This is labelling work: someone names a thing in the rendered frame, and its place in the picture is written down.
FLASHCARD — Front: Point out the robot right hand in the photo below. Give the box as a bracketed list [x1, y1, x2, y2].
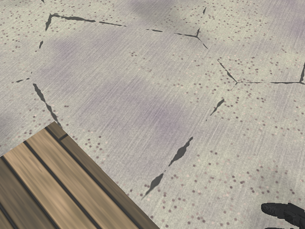
[261, 202, 305, 229]

